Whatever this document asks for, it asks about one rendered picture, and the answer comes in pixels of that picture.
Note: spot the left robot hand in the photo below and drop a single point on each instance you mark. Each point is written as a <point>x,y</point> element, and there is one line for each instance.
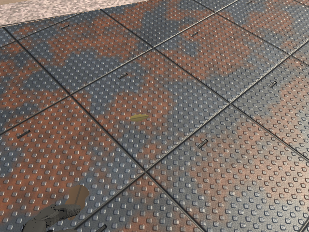
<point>49,216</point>

